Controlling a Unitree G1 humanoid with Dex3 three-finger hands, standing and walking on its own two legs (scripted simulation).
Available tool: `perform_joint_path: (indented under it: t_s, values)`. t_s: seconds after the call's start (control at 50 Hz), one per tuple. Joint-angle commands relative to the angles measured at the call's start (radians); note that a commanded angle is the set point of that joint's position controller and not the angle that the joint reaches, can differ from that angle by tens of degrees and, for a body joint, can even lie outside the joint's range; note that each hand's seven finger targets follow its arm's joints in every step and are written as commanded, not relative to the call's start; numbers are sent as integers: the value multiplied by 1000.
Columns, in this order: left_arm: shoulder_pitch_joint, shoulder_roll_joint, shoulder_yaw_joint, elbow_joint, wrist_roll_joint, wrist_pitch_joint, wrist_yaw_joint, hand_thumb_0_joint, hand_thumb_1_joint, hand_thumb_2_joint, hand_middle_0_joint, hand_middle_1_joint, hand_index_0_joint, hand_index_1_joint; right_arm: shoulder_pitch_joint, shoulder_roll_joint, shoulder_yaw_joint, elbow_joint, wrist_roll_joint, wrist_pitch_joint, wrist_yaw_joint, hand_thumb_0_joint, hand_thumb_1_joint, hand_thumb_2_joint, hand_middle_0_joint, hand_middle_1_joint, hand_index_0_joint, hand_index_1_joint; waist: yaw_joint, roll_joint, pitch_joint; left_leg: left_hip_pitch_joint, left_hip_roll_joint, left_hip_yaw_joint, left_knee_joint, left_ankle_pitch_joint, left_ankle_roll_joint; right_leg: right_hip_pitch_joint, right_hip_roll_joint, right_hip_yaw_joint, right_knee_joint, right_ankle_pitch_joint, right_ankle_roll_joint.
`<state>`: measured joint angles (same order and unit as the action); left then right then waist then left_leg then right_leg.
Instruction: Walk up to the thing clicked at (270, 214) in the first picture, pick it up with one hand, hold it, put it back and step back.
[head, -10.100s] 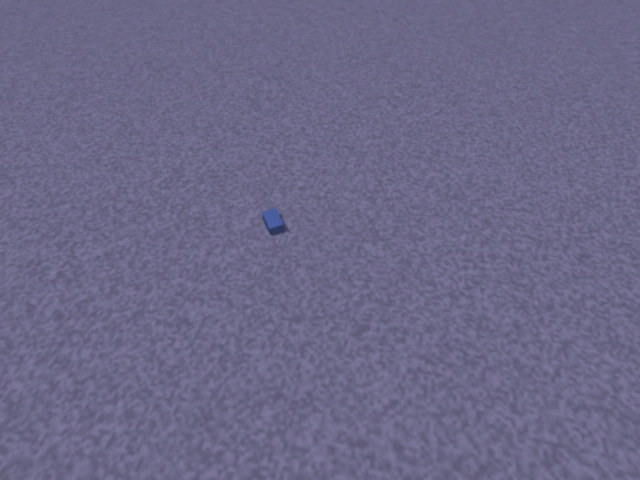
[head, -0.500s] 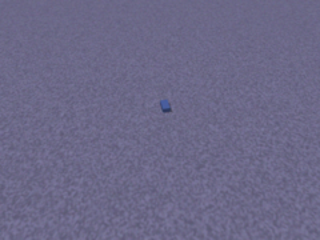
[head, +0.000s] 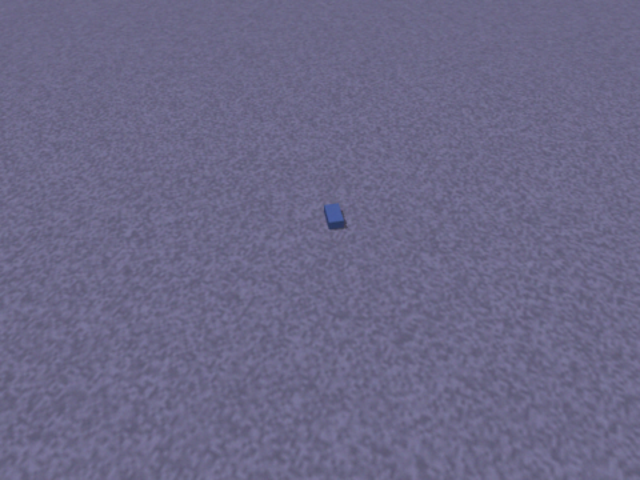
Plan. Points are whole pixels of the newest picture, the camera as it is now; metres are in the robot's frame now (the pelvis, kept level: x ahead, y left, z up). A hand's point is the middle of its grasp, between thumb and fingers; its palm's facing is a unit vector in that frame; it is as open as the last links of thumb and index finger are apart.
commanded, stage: stand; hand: left
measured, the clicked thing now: (333, 216) +1.28 -0.02 -0.76
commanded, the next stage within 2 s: walk up in 0.64 s
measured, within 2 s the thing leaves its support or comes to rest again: neither
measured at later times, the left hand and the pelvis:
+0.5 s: hand out of the picture +0.07 +0.25 -0.16, palm faces -0.03 -0.93 -0.35, open 7.3 cm; pelvis +0.00 +0.00 +0.00, yaw +0 degrees
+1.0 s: hand (145, 417) +0.24 +0.28 -0.14, palm faces -0.36 -0.81 -0.47, open 7.4 cm; pelvis +0.07 +0.02 -0.02, yaw -19 degrees
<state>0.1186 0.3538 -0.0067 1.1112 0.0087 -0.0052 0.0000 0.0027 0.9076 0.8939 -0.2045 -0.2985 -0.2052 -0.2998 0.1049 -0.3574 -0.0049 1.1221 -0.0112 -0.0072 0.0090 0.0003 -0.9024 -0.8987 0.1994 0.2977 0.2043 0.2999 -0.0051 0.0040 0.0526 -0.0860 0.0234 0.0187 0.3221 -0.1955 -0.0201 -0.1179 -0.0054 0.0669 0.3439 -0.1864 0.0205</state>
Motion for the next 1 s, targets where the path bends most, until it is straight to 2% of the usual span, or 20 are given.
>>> perform_joint_path:
  t_s: [0.0,0.3,0.46,0.6,0.62,0.64,0.66,0.7,0.72,0.74,0.76,0.78,0.8,0.82,0.84,0.88,0.9,0.94,0.96,0.98]
  values:
    - [-32,216,42,-55,0,-25,12,0,900,900,-200,-300,-200,-300,-31,-211,-46,-59,5,-17,-14,0,-900,-900,200,300,200,300,1,-6,-74,19,112,-76,-40,148,40,1,-107,66,-43,204,-40]
    - [-31,222,44,-55,-1,-26,12,0,900,900,-200,-300,-200,-300,-28,-204,-45,-58,4,-13,-10,0,-900,-900,200,300,200,300,-3,-16,-46,4,102,-81,-50,78,35,-22,-102,70,-69,121,-40]
    - [-28,218,44,-57,-1,-25,12,0,900,900,-200,-300,-200,-300,-26,-209,-46,-61,4,-16,-14,0,-900,-900,200,300,200,300,-1,-9,-65,25,108,-80,-42,135,38,-19,-101,62,-48,170,-42]
    - [-26,217,43,-56,-1,-25,13,0,900,900,-200,-300,-200,-300,-18,-207,-45,-58,5,-13,-13,0,-900,-900,200,300,200,300,-2,-16,-55,15,104,-79,-44,109,40,-13,-105,68,-57,170,-41]
    - [118,341,115,-125,4,-19,-9,0,900,900,-200,-300,-200,-300,-75,-357,-142,-213,-39,-26,28,0,-900,-900,200,300,200,300,-2,87,-55,92,62,-6,174,-390,82,-190,-99,251,-8,-243,-113]
    - [124,343,120,-120,5,-18,-16,0,900,900,-200,-300,-200,-300,-62,-315,-136,-222,-45,-13,46,0,-900,-900,200,300,200,300,-11,31,-8,43,32,-25,233,-510,101,-295,-109,339,-74,-487,-118]
    - [49,339,137,-153,11,-23,-19,0,900,900,-200,-300,-200,-300,-33,-279,-133,-246,-43,-5,61,0,-900,-900,200,300,200,300,-45,-46,24,-52,20,-66,266,-507,103,-309,-129,412,-94,-553,-132]
    - [-27,324,144,-207,15,-35,-14,0,900,900,-200,-300,-200,-300,40,-231,-135,-267,-39,3,81,0,-900,-900,200,300,200,300,-89,-184,56,-43,-25,-115,359,-332,92,-402,-146,532,-139,-510,-155]
    - [-31,324,143,-224,14,-39,-11,0,900,900,-200,-300,-200,-300,91,-232,-143,-278,-36,4,82,0,-900,-900,200,300,200,300,-115,-201,26,2,-32,-131,305,-293,90,-390,-133,510,-148,-409,-143]
    - [-69,326,142,-252,12,-40,-7,0,900,900,-200,-300,-200,-300,176,-244,-148,-273,-32,4,78,0,-900,-900,200,300,200,300,-171,-181,-7,140,-28,-127,200,-254,91,-478,-91,427,-101,-349,-105]
    - [-135,281,124,-288,14,-38,-6,0,900,900,-200,-300,-200,-300,274,-275,-163,-264,-33,-2,65,0,-900,-900,200,300,200,300,-250,-50,-19,366,19,-147,-91,-356,107,-655,24,234,33,-342,-26]
    - [-117,183,107,-302,5,-40,0,0,900,900,-200,-300,-200,-300,253,-372,-194,-278,-52,-5,51,0,-900,-900,200,300,200,300,-239,316,-37,451,319,-489,-206,-504,184,-837,152,-4,419,-361,-5]
    - [-82,245,118,-298,10,-44,11,0,900,900,-200,-300,-200,-300,82,-361,-186,-338,-44,-11,55,0,-900,-900,200,300,200,300,-150,232,27,258,415,-490,-191,-451,287,-771,-6,-33,549,-318,-3]
    - [-35,269,113,-266,8,-47,7,0,900,900,-200,-300,-200,-300,66,-297,-166,-374,-40,-18,56,0,-900,-900,200,300,200,300,-117,54,26,146,378,-411,-183,-390,265,-644,-32,-18,559,-257,-18]
    - [19,263,116,-234,-3,-49,-4,0,900,900,-200,-300,-200,-300,39,-267,-153,-376,-40,-25,58,0,-900,-900,200,300,200,300,-85,38,41,130,313,-328,-154,-326,227,-592,-46,-32,537,-225,-23]
    - [80,284,130,-230,-11,-48,-28,0,900,900,-200,-300,-200,-300,-4,-284,-162,-395,-45,-30,65,0,-900,-900,200,300,200,300,-52,151,44,137,240,-161,-120,-232,215,-506,-75,-88,476,-157,-16]
    - [69,272,126,-238,-14,-51,-31,0,900,900,-200,-300,-200,-300,27,-275,-160,-394,-47,-26,71,0,-900,-900,200,300,200,300,-77,154,47,141,199,-74,-79,-107,194,-477,-66,-133,431,-132,-16]
    - [63,248,122,-266,-17,-55,-28,0,900,900,-200,-300,-200,-300,62,-276,-160,-407,-47,-15,76,0,-900,-900,200,300,200,300,-76,174,36,115,188,13,12,136,160,-370,-48,-179,341,-103,-28]
    - [87,253,125,-265,-18,-59,-19,0,900,900,-200,-300,-200,-300,73,-280,-158,-421,-51,-12,77,0,-900,-900,200,300,200,300,-57,156,18,46,163,78,101,271,126,-247,-16,-220,287,-95,-39]
    - [184,269,135,-241,-18,-60,-9,0,900,900,-200,-300,-200,-300,47,-288,-159,-441,-51,-9,76,0,-900,-900,200,300,200,300,7,142,-28,-42,140,121,248,419,100,-81,22,-261,260,-54,-58]
